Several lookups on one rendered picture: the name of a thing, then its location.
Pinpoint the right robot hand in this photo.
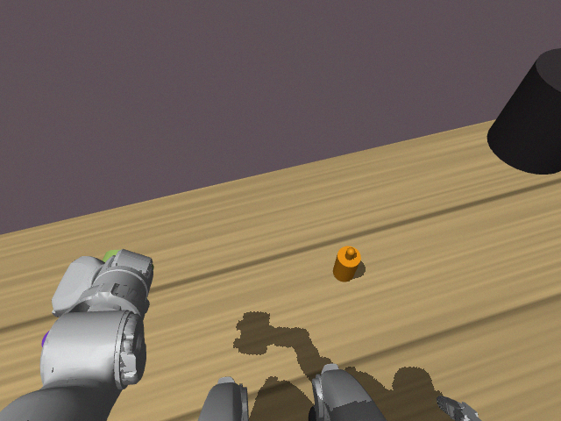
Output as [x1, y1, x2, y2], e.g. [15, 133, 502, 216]
[437, 396, 482, 421]

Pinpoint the left robot hand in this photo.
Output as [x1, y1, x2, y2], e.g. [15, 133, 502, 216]
[52, 256, 150, 317]

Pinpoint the left robot arm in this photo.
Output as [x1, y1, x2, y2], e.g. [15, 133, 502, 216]
[0, 249, 153, 421]

